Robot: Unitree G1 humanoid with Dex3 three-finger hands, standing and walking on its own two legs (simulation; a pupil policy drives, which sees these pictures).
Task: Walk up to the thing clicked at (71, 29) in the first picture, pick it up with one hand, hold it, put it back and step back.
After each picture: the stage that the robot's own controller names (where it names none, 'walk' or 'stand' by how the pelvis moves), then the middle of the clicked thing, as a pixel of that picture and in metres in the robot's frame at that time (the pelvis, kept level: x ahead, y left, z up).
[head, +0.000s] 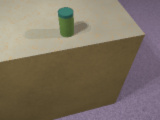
stand; (66, 22) +0.63 +0.07 +0.05
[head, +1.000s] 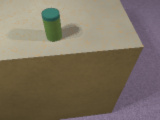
rise first; (52, 25) +0.55 +0.13 +0.08
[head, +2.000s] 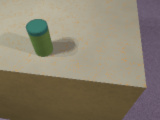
rise first; (40, 38) +0.45 +0.15 +0.09
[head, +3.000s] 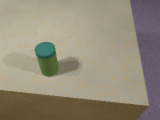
stand; (47, 60) +0.41 +0.13 +0.05
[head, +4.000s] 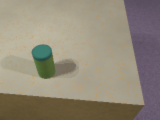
stand; (44, 62) +0.41 +0.14 +0.05
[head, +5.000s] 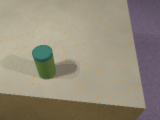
stand; (45, 62) +0.41 +0.14 +0.05
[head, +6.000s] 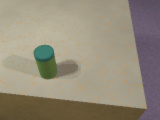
stand; (46, 62) +0.41 +0.13 +0.05
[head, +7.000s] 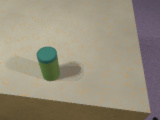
rise first; (49, 64) +0.40 +0.13 +0.05
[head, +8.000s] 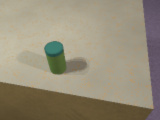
go down; (56, 58) +0.43 +0.13 +0.05
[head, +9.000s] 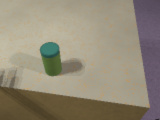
go down; (51, 59) +0.43 +0.11 +0.06
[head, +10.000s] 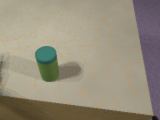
go down; (48, 64) +0.40 +0.11 +0.06
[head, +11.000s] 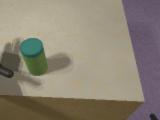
close in; (35, 58) +0.41 +0.13 +0.07
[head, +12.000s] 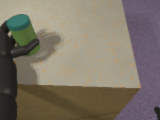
close; (24, 35) +0.47 +0.15 +0.10
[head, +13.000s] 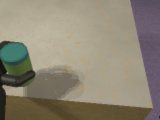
lift; (19, 66) +0.33 +0.18 +0.15
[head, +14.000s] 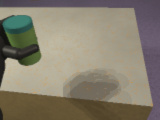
lift; (24, 41) +0.33 +0.16 +0.26
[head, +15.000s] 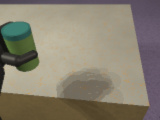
hold; (22, 47) +0.33 +0.16 +0.23
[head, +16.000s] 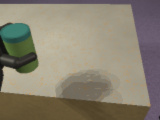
hold; (21, 49) +0.32 +0.16 +0.23
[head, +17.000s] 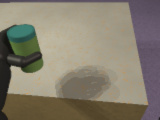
crouch; (27, 49) +0.34 +0.15 +0.22
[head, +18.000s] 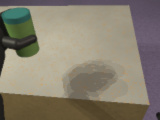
crouch; (22, 33) +0.36 +0.16 +0.26
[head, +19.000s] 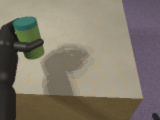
lower; (30, 38) +0.43 +0.14 +0.16
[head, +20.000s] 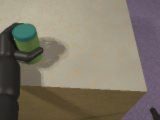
lower; (28, 45) +0.44 +0.15 +0.10
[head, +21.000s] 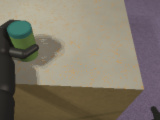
lower; (24, 42) +0.45 +0.15 +0.10
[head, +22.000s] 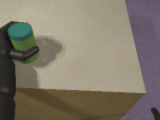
lower; (24, 43) +0.44 +0.15 +0.10
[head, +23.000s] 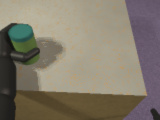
loosen; (25, 45) +0.44 +0.15 +0.10
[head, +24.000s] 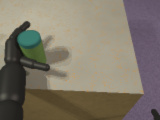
withdraw; (33, 50) +0.43 +0.14 +0.09
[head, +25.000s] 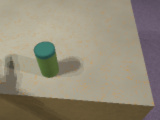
sink last; (47, 60) +0.41 +0.12 +0.07
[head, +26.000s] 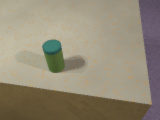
stand; (54, 56) +0.44 +0.13 +0.06
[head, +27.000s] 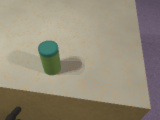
stand; (50, 58) +0.42 +0.13 +0.06
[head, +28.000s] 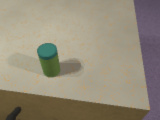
stand; (49, 60) +0.41 +0.13 +0.05
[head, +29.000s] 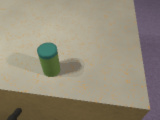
stand; (49, 60) +0.41 +0.13 +0.05
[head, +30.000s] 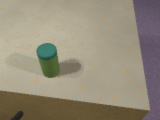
stand; (49, 61) +0.41 +0.13 +0.06
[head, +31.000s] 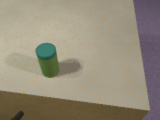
stand; (48, 61) +0.41 +0.13 +0.06
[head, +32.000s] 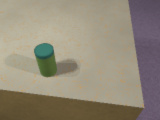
walk; (46, 60) +0.42 +0.14 +0.05
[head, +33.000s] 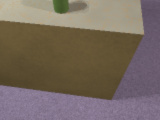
walk; out of the picture +0.68 +0.10 +0.07
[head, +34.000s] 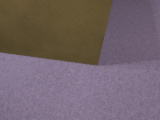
walk; out of the picture +1.07 +0.14 +0.08
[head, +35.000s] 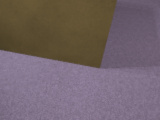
stand; out of the picture +1.15 +0.08 +0.06
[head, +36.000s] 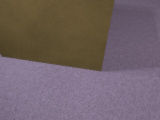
stand; out of the picture +1.15 +0.08 +0.05
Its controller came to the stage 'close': yes
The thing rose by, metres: 0.21
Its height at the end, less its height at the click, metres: +0.00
